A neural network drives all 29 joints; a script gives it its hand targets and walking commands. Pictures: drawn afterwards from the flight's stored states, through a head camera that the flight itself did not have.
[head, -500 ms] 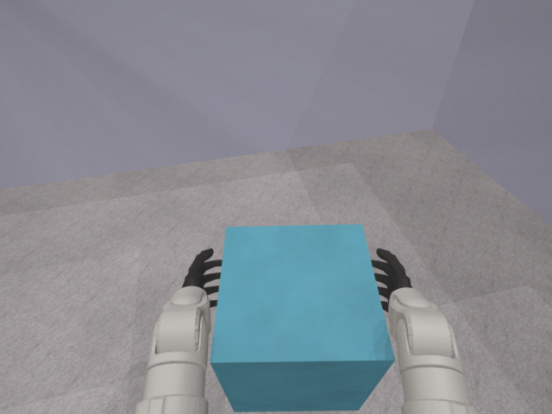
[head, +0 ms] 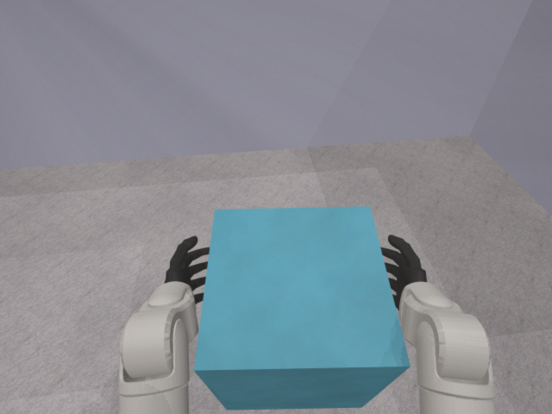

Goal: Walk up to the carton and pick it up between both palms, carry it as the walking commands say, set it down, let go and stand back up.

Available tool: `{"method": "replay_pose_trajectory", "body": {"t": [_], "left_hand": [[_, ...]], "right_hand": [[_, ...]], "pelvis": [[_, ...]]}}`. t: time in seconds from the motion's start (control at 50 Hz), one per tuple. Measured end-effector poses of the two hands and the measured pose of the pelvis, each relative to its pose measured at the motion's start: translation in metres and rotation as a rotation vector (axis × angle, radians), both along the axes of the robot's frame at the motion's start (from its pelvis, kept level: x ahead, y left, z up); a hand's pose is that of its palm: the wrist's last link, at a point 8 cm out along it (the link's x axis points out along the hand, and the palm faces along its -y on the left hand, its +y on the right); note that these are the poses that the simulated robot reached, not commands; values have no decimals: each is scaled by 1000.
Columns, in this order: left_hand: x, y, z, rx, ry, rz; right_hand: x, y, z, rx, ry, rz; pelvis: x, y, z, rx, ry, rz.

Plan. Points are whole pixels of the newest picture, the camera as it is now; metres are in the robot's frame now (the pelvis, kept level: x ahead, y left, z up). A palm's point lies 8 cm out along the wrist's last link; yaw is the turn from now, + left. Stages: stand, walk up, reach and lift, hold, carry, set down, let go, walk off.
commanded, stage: carry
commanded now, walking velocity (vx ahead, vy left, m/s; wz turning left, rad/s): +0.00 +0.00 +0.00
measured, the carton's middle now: (293, 315) +0.27 +0.01 +0.03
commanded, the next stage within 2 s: none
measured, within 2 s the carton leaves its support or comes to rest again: neither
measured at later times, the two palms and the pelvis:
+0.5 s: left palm (264, 187) +0.48 +0.06 +0.09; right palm (433, 194) +0.48 -0.24 +0.08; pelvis +0.21 -0.09 +0.01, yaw +1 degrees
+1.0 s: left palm (267, 168) +0.55 +0.06 +0.08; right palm (424, 174) +0.54 -0.24 +0.08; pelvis +0.28 -0.09 +0.00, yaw +0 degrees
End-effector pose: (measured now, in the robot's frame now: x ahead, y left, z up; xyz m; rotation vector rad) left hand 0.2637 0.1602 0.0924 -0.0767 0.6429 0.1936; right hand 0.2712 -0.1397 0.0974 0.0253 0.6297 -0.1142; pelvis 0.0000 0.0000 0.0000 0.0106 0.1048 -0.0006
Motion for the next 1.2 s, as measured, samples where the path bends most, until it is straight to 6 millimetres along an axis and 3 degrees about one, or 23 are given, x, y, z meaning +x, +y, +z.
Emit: {"method": "replay_pose_trajectory", "body": {"t": [0.06,0.18,0.26,0.32,0.38,0.54,0.68,0.84,0.98,1.2], "left_hand": [[27,-9,-2,-3,42,-17],[95,-51,9,-6,65,-84],[143,-82,9,6,22,-92],[170,-97,-2,43,58,-97],[187,-102,-7,50,113,-79],[227,-95,-2,26,70,-26],[257,-96,-2,4,65,-22],[283,-102,-4,8,71,-51],[284,-100,-9,12,78,-54],[270,-91,-6,15,67,-41]], "right_hand": [[22,-9,-3,-4,41,-16],[66,-50,6,4,66,-92],[112,-81,2,23,23,-104],[142,-97,-14,61,59,-108],[164,-101,-21,64,114,-87],[220,-96,-11,40,71,-34],[252,-97,-4,11,67,-24],[267,-103,-8,18,73,-55],[269,-100,-14,17,80,-54],[260,-92,-10,14,68,-36]], "pelvis": [[26,-5,3,2,-10,-28],[83,-28,14,-25,-14,-27],[126,-54,0,-6,-45,-14],[153,-69,-5,-22,-47,-2],[173,-78,2,-13,-35,13],[218,-87,5,-18,-30,17],[256,-90,2,-4,-33,3],[274,-88,-1,-3,-24,-2],[276,-86,-2,-2,-26,-5],[267,-81,-1,-4,-40,-3]]}}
